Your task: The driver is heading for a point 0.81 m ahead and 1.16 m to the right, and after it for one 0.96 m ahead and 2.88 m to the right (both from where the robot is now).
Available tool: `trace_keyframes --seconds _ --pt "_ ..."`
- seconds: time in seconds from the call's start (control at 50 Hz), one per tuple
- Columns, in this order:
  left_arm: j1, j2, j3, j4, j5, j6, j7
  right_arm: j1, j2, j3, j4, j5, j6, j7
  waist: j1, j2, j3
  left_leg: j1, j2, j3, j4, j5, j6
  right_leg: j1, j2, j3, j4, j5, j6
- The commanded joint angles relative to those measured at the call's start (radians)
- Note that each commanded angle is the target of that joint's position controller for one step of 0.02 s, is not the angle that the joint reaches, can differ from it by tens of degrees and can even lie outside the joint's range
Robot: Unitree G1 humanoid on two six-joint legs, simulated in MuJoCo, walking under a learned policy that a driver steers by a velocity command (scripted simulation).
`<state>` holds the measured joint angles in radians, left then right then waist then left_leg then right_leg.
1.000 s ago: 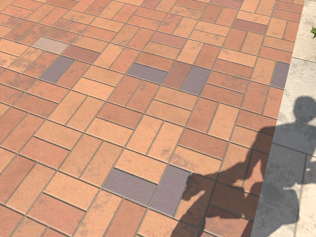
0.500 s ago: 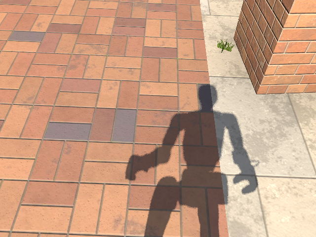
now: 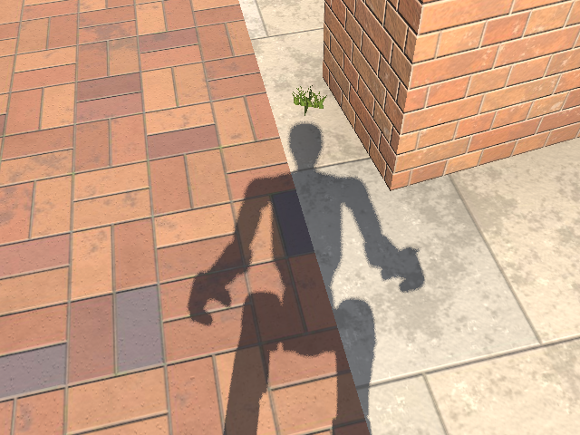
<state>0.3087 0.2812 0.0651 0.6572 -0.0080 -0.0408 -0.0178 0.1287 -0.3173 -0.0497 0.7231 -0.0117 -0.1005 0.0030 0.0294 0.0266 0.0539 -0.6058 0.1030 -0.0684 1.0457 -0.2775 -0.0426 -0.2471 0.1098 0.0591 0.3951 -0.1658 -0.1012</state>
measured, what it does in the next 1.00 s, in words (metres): walks ahead, turning right: left foot, then right foot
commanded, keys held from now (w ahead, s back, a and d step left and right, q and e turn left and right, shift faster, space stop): w+e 0.40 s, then w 0.24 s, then no key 0.26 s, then e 0.10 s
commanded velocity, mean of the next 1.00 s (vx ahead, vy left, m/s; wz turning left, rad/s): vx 0.41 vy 0.00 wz -0.38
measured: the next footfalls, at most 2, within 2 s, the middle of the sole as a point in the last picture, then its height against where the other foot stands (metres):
left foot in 0.26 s outside the picture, level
right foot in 0.76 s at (406, 406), level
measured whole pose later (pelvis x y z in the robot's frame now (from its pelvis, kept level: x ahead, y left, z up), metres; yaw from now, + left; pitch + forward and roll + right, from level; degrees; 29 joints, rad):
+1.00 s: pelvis +0.46 -0.07 +0.00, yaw -21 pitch +1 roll +0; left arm 0.17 0.26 0.04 0.75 0.02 -0.04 -0.02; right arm 0.15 -0.31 -0.04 0.83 -0.01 0.00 -0.03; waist 0.01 0.04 0.06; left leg -0.47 0.07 -0.03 0.85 -0.39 -0.07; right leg -0.31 0.05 -0.02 0.40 -0.12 -0.06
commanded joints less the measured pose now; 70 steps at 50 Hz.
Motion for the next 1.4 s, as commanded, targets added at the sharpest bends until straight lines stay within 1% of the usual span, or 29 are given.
trace_keyframes --seconds 0.02,0.14,0.2,0.24,0.26,0.28,0.3,0.32,0.34,0.4,0.48,0.58,0.68,0.74,0.76,0.78,0.8,0.82,0.88,0.94,1.04,1.12,1.16,1.18,1.2,1.22,1.26,1.3,1.4 --pt "-0.040 0.170 0.047 -0.068 -0.004 -0.020 0.024 -0.012 -0.062 -0.015 -0.057 -0.008 0.004 -0.003 -0.028 -0.069 -0.067 -0.010 -0.013 0.014 -0.165 0.155 -0.035 0.004 -0.227 0.222 -0.166 0.240 -0.180" --pt "0.047 0.181 0.053 -0.016 -0.019 -0.006 0.035 -0.182 -0.062 -0.009 -0.103 0.017 -0.011 0.019 0.039 -0.108 -0.042 0.121 -0.089 -0.006 -0.491 0.365 -0.025 -0.001 -0.215 0.265 -0.111 0.042 -0.115" --pt "0.049 0.170 0.053 -0.005 -0.018 0.001 0.039 -0.152 -0.100 -0.027 -0.102 0.021 -0.021 0.025 0.013 -0.141 -0.047 0.166 -0.092 -0.028 -0.540 0.254 0.010 0.078 -0.246 0.354 -0.020 0.024 -0.093" --pt "0.035 0.137 0.044 -0.009 -0.014 0.007 0.037 -0.024 -0.123 -0.047 -0.071 0.017 -0.029 0.018 -0.055 -0.153 -0.092 0.344 -0.095 0.001 -0.594 0.210 0.055 0.066 -0.203 0.351 0.096 0.072 -0.055" --pt "0.037 0.079 0.022 -0.020 -0.005 0.005 0.033 0.101 -0.163 -0.062 -0.059 -0.001 -0.035 0.011 -0.112 -0.088 -0.206 0.569 0.024 -0.100 -0.579 0.176 0.112 -0.015 -0.145 0.287 0.322 0.020 -0.018" --pt "0.157 0.017 0.002 -0.045 -0.026 -0.002 0.034 0.223 -0.254 -0.085 -0.034 -0.020 -0.024 0.007 -0.088 0.193 -0.360 0.926 0.260 -0.514 -0.648 -0.040 0.269 -0.343 -0.002 0.133 0.671 -0.293 0.063" --pt "0.175 0.089 0.008 -0.043 -0.036 -0.007 0.037 0.240 -0.200 -0.076 -0.022 0.008 -0.017 0.017 -0.090 0.273 -0.353 0.949 0.328 -0.763 -0.739 -0.301 0.303 -0.517 -0.053 0.126 0.852 -0.428 0.081" --pt "0.089 0.164 0.028 -0.038 -0.034 -0.002 0.037 0.190 -0.125 -0.056 -0.037 0.015 -0.011 0.013 -0.112 0.158 -0.218 0.834 0.288 -0.636 -0.763 -0.347 0.260 -0.565 -0.100 0.130 0.918 -0.339 0.088" --pt "0.018 0.173 0.032 -0.049 -0.023 0.005 0.038 0.142 -0.098 -0.046 -0.044 0.008 -0.003 0.009 -0.106 0.087 -0.139 0.717 0.248 -0.486 -0.765 -0.231 0.226 -0.548 -0.134 0.090 0.918 -0.267 0.092" --pt "-0.021 0.126 0.034 -0.063 -0.019 0.014 0.026 0.078 -0.051 -0.029 -0.027 -0.003 -0.002 0.001 -0.055 0.100 -0.043 0.504 0.154 -0.227 -0.833 0.026 0.201 -0.448 -0.203 0.069 0.807 -0.161 0.091" --pt "-0.062 0.057 0.013 -0.077 -0.011 0.018 0.023 0.119 -0.086 -0.041 0.021 0.005 -0.017 0.008 -0.050 0.055 -0.029 0.485 0.157 -0.111 -0.894 0.188 0.251 -0.458 -0.203 0.062 0.655 -0.088 0.100" --pt "-0.203 0.033 -0.008 -0.097 -0.004 -0.008 -0.004 0.142 -0.125 -0.045 0.059 0.025 -0.003 0.008 -0.086 0.035 -0.007 0.506 0.120 0.039 -0.908 0.301 0.232 -0.396 -0.196 -0.014 0.342 0.138 0.099" --pt "-0.315 0.050 -0.007 -0.134 -0.006 -0.021 -0.023 0.221 -0.160 -0.050 0.116 0.040 0.028 0.005 -0.102 0.054 0.019 0.608 0.157 0.060 -0.835 0.484 0.200 -0.324 -0.155 -0.062 0.169 0.102 0.065" --pt "-0.079 0.130 0.036 -0.060 0.020 -0.026 -0.015 0.202 -0.157 -0.043 0.122 0.044 0.040 -0.006 0.039 0.058 -0.148 0.572 0.080 0.135 -0.514 0.816 0.117 0.073 -0.082 -0.107 0.041 0.255 -0.001" --pt "0.045 0.198 0.052 -0.039 0.031 -0.027 0.000 0.210 -0.114 -0.025 0.096 0.009 0.036 -0.009 0.085 -0.024 -0.269 0.384 0.024 0.151 -0.274 0.485 0.066 0.356 -0.246 0.058 0.106 0.585 -0.045" --pt "0.049 0.266 0.049 -0.042 0.044 -0.020 0.009 0.356 -0.001 0.018 0.090 -0.019 0.029 0.003 0.004 -0.286 -0.426 0.063 -0.116 0.121 0.089 -0.345 -0.005 0.665 -0.543 0.440 0.136 0.872 -0.237" --pt "0.078 0.198 0.041 -0.035 0.027 -0.014 0.004 0.348 -0.086 -0.003 0.129 0.011 0.026 0.004 0.055 -0.199 -0.526 0.051 -0.102 -0.034 0.203 -0.411 -0.005 0.620 -0.535 0.490 0.091 0.783 -0.264" --pt "0.013 0.164 0.028 -0.032 0.018 -0.016 -0.001 0.245 -0.127 -0.016 0.100 0.039 0.029 0.004 0.049 -0.169 -0.374 -0.018 -0.057 -0.019 0.215 -0.363 0.002 0.516 -0.475 0.342 0.068 0.778 -0.223" --pt "-0.156 0.079 0.002 -0.018 0.019 -0.026 -0.006 0.185 -0.089 -0.015 0.104 0.015 0.063 -0.018 -0.046 -0.097 -0.191 0.101 0.017 0.001 0.039 -0.197 -0.015 0.160 -0.359 0.154 -0.037 0.699 -0.147" --pt "-0.228 0.111 0.013 0.002 0.036 -0.031 -0.008 0.203 -0.045 -0.007 0.108 0.005 0.098 -0.035 -0.092 -0.139 -0.168 0.280 -0.020 0.043 -0.149 -0.128 -0.036 -0.033 -0.313 0.075 -0.087 0.677 -0.150" --pt "-0.210 0.174 0.038 0.025 0.009 0.002 0.013 0.084 -0.087 -0.025 0.061 0.006 0.135 -0.056 -0.047 -0.150 -0.143 0.262 -0.052 0.016 -0.267 -0.027 -0.020 -0.056 -0.322 0.172 -0.130 0.201 -0.147" --pt "-0.199 0.171 0.041 0.041 -0.005 0.024 0.027 0.028 -0.078 -0.030 0.029 0.008 0.124 -0.050 -0.039 -0.149 -0.101 0.271 -0.082 0.012 -0.402 -0.029 -0.001 -0.051 -0.301 0.252 -0.091 0.039 -0.122" --pt "-0.212 0.154 0.034 0.039 -0.018 0.036 0.039 0.088 -0.077 -0.035 0.042 0.006 0.106 -0.041 -0.086 -0.123 -0.135 0.416 -0.094 0.035 -0.602 0.089 0.022 -0.081 -0.249 0.251 -0.015 0.008 -0.070" --pt "-0.201 0.105 0.019 0.032 -0.013 0.038 0.042 0.136 -0.124 -0.047 0.045 0.000 0.103 -0.044 -0.097 -0.040 -0.162 0.540 0.021 -0.057 -0.679 0.063 0.062 -0.177 -0.186 0.204 0.093 -0.147 -0.010" --pt "-0.190 0.041 0.007 0.011 -0.013 0.035 0.040 0.154 -0.207 -0.069 0.050 -0.010 0.111 -0.051 -0.073 0.194 -0.140 0.622 0.204 -0.268 -0.753 -0.070 0.170 -0.400 -0.031 0.013 0.316 -0.368 0.059" --pt "-0.215 0.116 0.024 -0.013 -0.012 0.022 0.038 0.176 -0.210 -0.076 0.047 -0.025 0.096 -0.043 -0.106 0.271 -0.114 0.557 0.316 -0.467 -0.848 -0.236 0.285 -0.471 -0.056 0.012 0.511 -0.421 0.078" --pt "-0.177 0.171 0.053 0.015 -0.017 0.021 0.029 0.066 -0.128 -0.056 0.021 -0.003 0.067 -0.048 -0.051 0.180 -0.063 0.545 0.237 -0.344 -0.859 -0.282 0.224 -0.500 -0.116 0.050 0.652 -0.289 0.086" --pt "-0.185 0.142 0.052 0.023 -0.006 0.026 0.025 0.060 -0.111 -0.052 0.022 0.013 0.051 -0.053 -0.058 0.134 -0.037 0.575 0.210 -0.239 -0.870 -0.197 0.181 -0.545 -0.142 0.041 0.695 -0.188 0.107" --pt "-0.298 0.060 0.024 -0.022 -0.011 0.009 0.006 0.170 -0.121 -0.060 0.055 0.002 0.029 -0.052 -0.113 0.079 -0.024 0.625 0.199 -0.058 -0.915 0.011 0.189 -0.555 -0.161 0.001 0.580 -0.027 0.139"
